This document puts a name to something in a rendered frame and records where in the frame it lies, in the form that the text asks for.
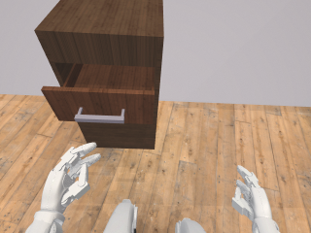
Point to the robot left forearm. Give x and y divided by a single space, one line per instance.
47 221

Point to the robot right forearm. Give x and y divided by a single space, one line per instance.
264 225

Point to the robot right thigh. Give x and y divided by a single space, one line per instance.
188 226

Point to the robot left thigh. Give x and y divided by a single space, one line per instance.
123 219

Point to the drawer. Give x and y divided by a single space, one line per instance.
104 90

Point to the left robot hand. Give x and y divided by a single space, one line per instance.
55 196

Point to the handle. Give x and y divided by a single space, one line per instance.
98 118

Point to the cabinet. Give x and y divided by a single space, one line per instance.
107 32

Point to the robot thigh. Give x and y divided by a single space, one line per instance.
123 219
188 226

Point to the right robot hand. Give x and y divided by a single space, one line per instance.
255 203

